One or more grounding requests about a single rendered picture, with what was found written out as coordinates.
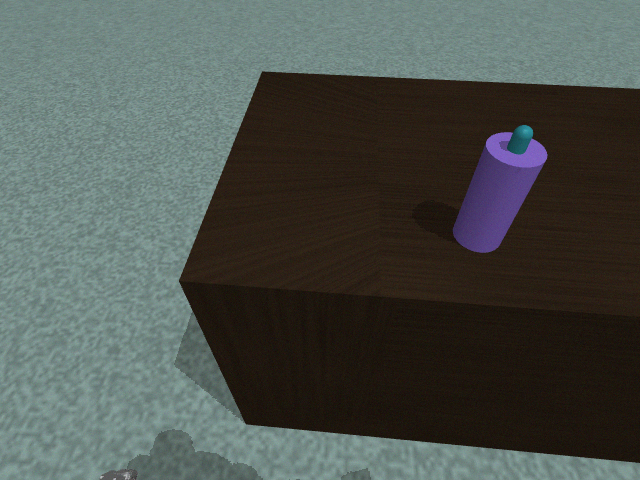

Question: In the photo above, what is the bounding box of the bottle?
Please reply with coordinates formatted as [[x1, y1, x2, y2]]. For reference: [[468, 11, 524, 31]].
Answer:
[[453, 125, 547, 253]]

